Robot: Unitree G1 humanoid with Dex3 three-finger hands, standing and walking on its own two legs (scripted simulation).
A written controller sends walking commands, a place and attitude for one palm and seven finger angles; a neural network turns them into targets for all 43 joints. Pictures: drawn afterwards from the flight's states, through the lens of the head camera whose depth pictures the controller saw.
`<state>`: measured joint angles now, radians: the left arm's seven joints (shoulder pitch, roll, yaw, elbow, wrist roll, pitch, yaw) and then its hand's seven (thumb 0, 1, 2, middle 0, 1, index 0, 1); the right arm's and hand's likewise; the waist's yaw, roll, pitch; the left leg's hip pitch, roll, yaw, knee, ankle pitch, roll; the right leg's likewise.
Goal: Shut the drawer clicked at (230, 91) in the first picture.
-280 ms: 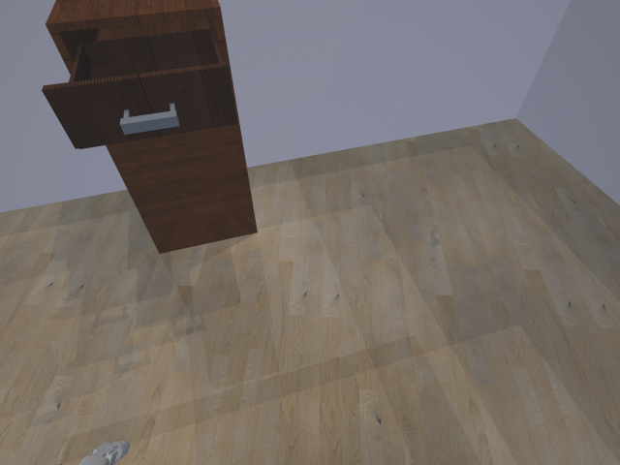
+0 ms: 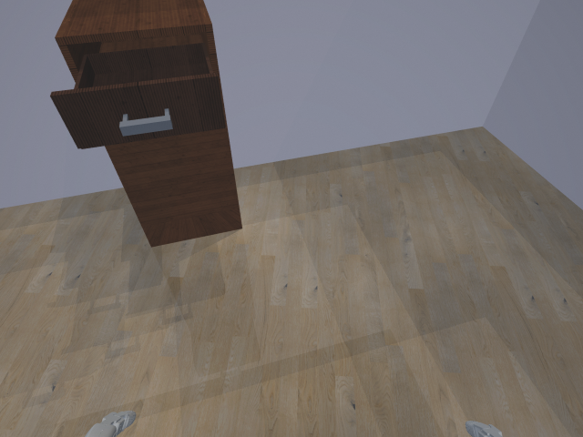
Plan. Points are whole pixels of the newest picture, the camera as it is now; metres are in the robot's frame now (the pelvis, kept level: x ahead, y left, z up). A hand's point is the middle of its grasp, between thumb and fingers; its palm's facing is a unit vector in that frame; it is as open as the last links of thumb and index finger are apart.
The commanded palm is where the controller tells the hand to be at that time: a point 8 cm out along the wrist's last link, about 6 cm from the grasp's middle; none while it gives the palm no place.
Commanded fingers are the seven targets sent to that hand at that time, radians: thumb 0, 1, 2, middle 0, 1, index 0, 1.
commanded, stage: stand and wait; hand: left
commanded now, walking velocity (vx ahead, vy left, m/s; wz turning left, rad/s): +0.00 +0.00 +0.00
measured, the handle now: (146, 120) +0.76 +0.39 +0.03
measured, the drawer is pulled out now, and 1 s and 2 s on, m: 0.29 0.29 0.29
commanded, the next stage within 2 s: look at it before walking up in 0.72 s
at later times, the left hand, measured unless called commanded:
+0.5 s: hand out of the picture +0.04 +0.23 -0.15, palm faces -0.02 -0.95 -0.32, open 7.4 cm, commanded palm none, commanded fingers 0.00 0.90 0.90 -0.20 -0.30 -0.20 -0.30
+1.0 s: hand out of the picture +0.03 +0.23 -0.15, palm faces -0.03 -0.95 -0.31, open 7.4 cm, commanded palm none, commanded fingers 0.00 0.90 0.90 -0.20 -0.30 -0.20 -0.30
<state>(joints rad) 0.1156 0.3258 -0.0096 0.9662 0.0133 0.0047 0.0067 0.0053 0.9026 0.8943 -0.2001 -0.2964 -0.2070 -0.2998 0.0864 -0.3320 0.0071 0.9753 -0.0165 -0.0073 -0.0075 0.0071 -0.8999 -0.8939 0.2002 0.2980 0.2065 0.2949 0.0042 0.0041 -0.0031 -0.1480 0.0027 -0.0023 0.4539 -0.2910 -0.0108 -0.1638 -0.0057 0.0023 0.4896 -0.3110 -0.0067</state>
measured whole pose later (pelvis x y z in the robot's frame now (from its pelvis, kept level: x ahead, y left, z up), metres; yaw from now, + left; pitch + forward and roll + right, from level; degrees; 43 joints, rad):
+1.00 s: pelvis -0.04 +0.00 +0.01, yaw -1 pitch -2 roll +0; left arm 0.17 0.30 -0.01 1.08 0.01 0.00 0.01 0.01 0.90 0.89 -0.20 -0.30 -0.21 -0.30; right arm 0.17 -0.30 0.01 1.12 -0.01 -0.01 0.00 0.01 -0.90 -0.89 0.20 0.30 0.21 0.29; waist 0.00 0.00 0.02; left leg -0.15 0.02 0.00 0.37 -0.20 -0.01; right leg -0.16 0.01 0.01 0.38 -0.20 -0.01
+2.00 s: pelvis +0.09 +0.02 +0.00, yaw -4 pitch +0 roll -1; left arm 0.26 0.18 0.05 1.06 0.03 0.01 -0.02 0.01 0.92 0.89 -0.20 -0.30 -0.20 -0.30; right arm 0.53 -0.10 0.00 1.18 -0.02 -0.09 -0.03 0.00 -0.90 -0.89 0.20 0.30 0.20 0.29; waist -0.04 -0.01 0.04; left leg 0.05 0.03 0.07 0.32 -0.38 0.01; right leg -0.56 -0.06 -0.08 1.00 -0.32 -0.03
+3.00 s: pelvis +0.33 -0.03 -0.01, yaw +14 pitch +0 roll +1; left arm 0.23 0.19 0.06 0.97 0.01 0.03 0.03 0.01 0.91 0.90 -0.19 -0.30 -0.20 -0.30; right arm 0.22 -0.19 -0.05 0.99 -0.02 0.03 -0.01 0.01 -0.91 -0.89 0.20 0.30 0.21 0.29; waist -0.01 0.02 0.04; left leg -0.29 -0.02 0.03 0.52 -0.23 0.02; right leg -0.28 -0.05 -0.05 0.59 -0.30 0.05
